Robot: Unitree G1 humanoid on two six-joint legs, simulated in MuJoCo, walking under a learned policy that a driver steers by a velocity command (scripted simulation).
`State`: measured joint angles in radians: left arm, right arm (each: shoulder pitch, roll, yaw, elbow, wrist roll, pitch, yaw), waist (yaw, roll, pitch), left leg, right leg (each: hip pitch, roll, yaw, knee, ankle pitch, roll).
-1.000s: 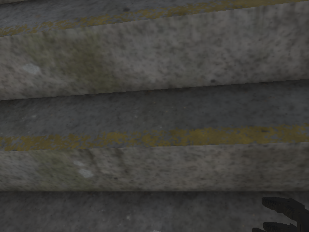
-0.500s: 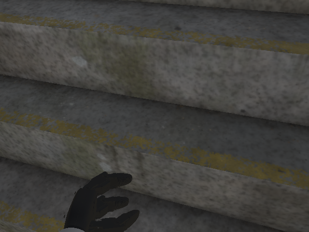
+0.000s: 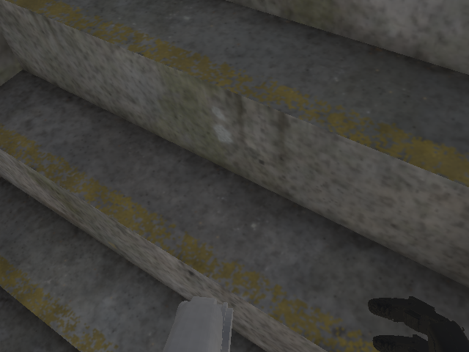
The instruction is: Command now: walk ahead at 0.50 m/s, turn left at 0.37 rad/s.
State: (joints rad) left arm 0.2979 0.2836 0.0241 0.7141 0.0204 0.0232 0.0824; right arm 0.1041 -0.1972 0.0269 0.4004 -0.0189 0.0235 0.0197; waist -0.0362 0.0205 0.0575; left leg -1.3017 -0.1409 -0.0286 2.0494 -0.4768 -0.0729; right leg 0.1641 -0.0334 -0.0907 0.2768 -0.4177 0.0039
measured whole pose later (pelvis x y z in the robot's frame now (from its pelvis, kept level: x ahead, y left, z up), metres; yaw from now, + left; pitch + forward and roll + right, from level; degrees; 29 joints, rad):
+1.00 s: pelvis +0.11 +0.24 +0.01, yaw -5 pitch +0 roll +2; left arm 0.60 0.13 0.02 0.86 0.01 -0.01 0.03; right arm -0.11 -0.21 -0.05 0.52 0.03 -0.08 0.03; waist 0.13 0.10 0.04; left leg -0.75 0.01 0.00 1.55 -0.47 -0.13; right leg -0.09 0.06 0.24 0.43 -0.33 -0.06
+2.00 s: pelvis +0.11 +0.32 -0.02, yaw -42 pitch +3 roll -1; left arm 0.47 0.19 0.01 0.95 0.05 -0.01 -0.03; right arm 0.04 -0.18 0.04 0.74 0.01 -0.08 0.02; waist 0.07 0.07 -0.15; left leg -0.93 0.08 -0.01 2.00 -0.13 0.02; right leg -0.41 0.03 -0.10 0.76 -0.41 -0.07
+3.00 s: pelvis +0.15 +0.25 +0.06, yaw -45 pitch +4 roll +7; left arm 0.50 0.23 -0.05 1.08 0.04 0.01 -0.02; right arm -0.16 -0.14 0.04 0.72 0.04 -0.01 -0.02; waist 0.05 -0.08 -0.12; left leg -1.15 0.09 0.05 1.84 -0.53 0.05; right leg -0.19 -0.15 -0.12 0.39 0.19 -0.13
